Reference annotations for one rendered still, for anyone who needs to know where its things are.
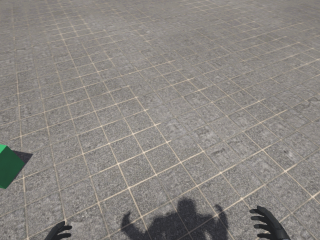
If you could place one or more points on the carton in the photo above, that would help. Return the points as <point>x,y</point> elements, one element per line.
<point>10,165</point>

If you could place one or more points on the robot left hand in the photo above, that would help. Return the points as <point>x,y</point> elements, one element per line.
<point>58,228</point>

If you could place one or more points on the robot right hand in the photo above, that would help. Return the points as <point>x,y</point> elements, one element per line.
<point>273,226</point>

